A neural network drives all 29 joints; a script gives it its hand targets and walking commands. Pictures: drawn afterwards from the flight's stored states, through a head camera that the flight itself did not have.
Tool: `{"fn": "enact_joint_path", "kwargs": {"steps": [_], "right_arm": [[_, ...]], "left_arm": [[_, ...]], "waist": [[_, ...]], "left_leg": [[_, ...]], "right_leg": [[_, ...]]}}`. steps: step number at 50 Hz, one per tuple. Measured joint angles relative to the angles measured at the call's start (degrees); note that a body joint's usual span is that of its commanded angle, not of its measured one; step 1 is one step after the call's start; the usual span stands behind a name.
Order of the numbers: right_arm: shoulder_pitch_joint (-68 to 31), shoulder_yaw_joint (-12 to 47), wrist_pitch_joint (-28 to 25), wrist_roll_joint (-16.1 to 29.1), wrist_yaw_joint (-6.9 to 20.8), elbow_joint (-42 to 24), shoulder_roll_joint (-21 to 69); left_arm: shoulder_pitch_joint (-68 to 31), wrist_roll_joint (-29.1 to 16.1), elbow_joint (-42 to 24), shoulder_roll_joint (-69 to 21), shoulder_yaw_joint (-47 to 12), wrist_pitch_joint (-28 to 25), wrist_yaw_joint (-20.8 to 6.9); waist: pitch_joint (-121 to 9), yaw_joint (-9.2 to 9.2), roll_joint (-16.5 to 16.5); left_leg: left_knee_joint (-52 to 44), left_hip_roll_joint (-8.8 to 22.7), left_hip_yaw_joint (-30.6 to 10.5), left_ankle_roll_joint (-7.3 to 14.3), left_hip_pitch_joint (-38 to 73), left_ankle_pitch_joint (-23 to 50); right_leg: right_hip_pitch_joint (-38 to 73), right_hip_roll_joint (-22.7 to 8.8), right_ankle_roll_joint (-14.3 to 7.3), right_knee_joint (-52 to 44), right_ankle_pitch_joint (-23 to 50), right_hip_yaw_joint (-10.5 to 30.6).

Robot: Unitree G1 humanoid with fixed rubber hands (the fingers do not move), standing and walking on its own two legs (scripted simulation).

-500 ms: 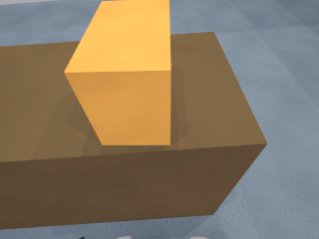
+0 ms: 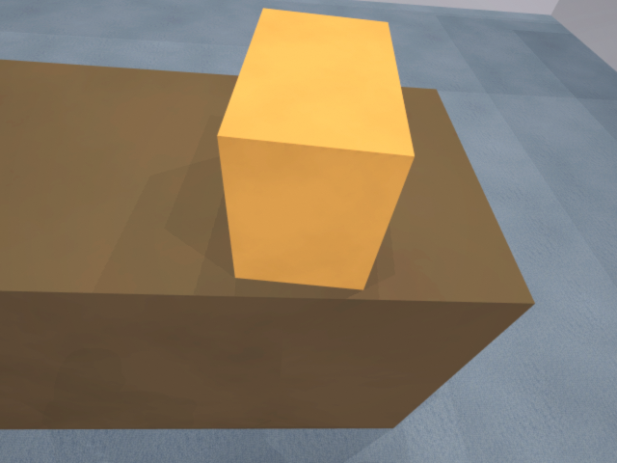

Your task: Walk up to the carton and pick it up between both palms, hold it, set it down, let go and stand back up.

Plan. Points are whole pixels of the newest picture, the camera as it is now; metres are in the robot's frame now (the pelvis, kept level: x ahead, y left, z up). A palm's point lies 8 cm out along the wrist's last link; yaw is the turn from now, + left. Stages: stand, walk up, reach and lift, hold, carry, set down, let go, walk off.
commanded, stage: walk up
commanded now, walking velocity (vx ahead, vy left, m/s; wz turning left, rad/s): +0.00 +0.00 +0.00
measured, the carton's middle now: (312, 147) +0.50 +0.02 +0.14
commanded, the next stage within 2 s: stand in 0.64 s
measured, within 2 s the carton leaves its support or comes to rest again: neither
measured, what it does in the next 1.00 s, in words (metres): stands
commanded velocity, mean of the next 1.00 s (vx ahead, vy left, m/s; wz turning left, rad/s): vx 0.01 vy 0.00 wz -0.01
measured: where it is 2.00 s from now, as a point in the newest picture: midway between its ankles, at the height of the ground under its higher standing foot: outside the picture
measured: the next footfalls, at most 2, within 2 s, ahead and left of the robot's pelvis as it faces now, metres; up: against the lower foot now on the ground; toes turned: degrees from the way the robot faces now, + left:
none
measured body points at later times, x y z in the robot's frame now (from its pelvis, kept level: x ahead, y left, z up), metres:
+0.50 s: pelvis +0.00 +0.01 +0.00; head +0.01 +0.01 +0.45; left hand +0.00 +0.22 -0.16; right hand +0.00 -0.21 -0.16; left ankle -0.01 +0.12 -0.74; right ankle -0.01 -0.13 -0.74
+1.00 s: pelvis -0.03 +0.01 -0.03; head +0.03 +0.03 +0.42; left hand +0.15 +0.25 -0.17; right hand +0.14 -0.22 -0.16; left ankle -0.01 +0.12 -0.74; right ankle -0.01 -0.13 -0.74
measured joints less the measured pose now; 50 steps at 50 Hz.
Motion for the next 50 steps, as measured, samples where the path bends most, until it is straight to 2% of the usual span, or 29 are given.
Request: {"fn": "enact_joint_path", "kwargs": {"steps": [2,5,11,16,17,19,24,42,44,46,48,50], "right_arm": [[-0.28,-0.06,0.06,0.33,-0.09,0.83,0.08],[-0.46,-0.71,0.21,0.88,-0.62,1.71,-0.46],[1.02,-1.31,0.47,0.79,-0.45,4.22,-1.59],[2.48,-1.48,0.64,0.53,-0.89,5.73,-1.87],[3.06,-1.72,0.88,0.56,-0.68,6.02,-2.01],[3.98,-1.63,1.37,0.40,-0.53,6.29,-2.34],[4.81,-0.92,0.39,0.27,-0.63,6.93,-1.36],[4.54,-0.50,0.29,0.38,-1.13,7.96,0.11],[2.06,-3.94,4.38,0.52,-0.92,4.50,0.48],[-3.65,-6.47,11.00,0.13,-0.10,-0.35,0.25],[-10.14,-6.39,17.37,1.21,0.35,-4.20,-0.69],[-16.24,-4.89,21.89,3.90,-0.42,-5.40,-1.86]], "left_arm": [[-0.52,0.02,0.91,-0.91,-0.51,-0.60,0.18],[-0.91,-0.09,2.31,-2.48,-1.20,-1.23,0.09],[-1.82,0.03,4.21,-4.16,-1.76,-1.69,0.64],[-2.30,-0.06,4.71,-4.39,-1.60,-1.62,0.70],[-2.19,0.25,4.61,-4.43,-1.46,-1.56,0.64],[-1.62,0.13,4.65,-4.43,-1.49,-1.54,1.00],[-1.77,-0.07,5.93,-4.47,-1.66,-1.53,1.08],[-1.64,-0.07,7.25,-5.50,-2.48,-1.67,1.03],[-3.37,-2.79,2.82,-3.60,-3.54,5.30,1.53],[-9.75,-5.30,-2.48,-0.06,-5.36,14.89,3.31],[-18.21,-7.83,-7.06,2.72,-6.35,23.52,4.08],[-26.61,-8.41,-8.24,3.63,-6.41,28.17,3.11]], "waist": [[0.26,0.05,0.75],[0.42,-0.84,2.67],[0.90,-1.73,4.20],[1.42,-1.87,4.30],[1.13,-1.67,4.36],[0.69,-1.77,4.68],[1.25,-2.32,4.33],[1.01,-1.96,4.05],[-1.34,-2.41,3.48],[-1.32,-2.89,2.48],[-1.35,-3.24,1.99],[-2.42,-3.77,2.63]], "left_leg": [[0.50,-0.03,0.11,-0.05,0.43,-0.40],[-0.99,0.43,-0.22,-0.09,1.93,0.21],[-2.48,0.61,-0.55,0.01,3.10,1.13],[-1.93,0.77,-0.18,-0.12,2.74,0.95],[-0.45,0.71,-0.08,-0.14,2.07,-1.63],[-0.49,0.83,-0.08,-0.18,1.80,1.32],[-0.99,0.65,-0.23,0.10,2.42,0.23],[-1.94,0.19,0.38,0.53,2.99,0.41],[2.79,0.33,0.53,0.42,-3.59,-1.25],[9.74,0.13,0.25,0.54,-10.45,-3.31],[15.07,-0.14,-0.68,0.55,-16.01,-4.79],[18.51,-0.01,-2.25,0.15,-20.58,-5.49]], "right_leg": [[2.61,0.15,0.40,-4.36,4.73,-0.34],[4.53,0.57,1.36,-6.45,4.57,-0.70],[6.34,0.77,1.47,-9.07,5.70,-1.07],[5.68,0.91,1.41,-8.22,5.53,-0.70],[5.25,0.83,1.13,-7.47,4.39,-0.64],[4.77,0.91,1.19,-6.69,5.00,-0.60],[5.62,0.74,1.61,-7.64,4.89,-0.75],[5.84,0.27,2.13,-8.22,5.06,-0.16],[-0.96,0.36,1.89,-3.07,3.06,0.00],[-7.84,0.09,1.60,4.32,0.77,-0.24],[-12.85,-0.26,2.26,9.43,-1.02,-1.08],[-16.20,-0.13,1.96,11.47,-1.56,-2.61]]}}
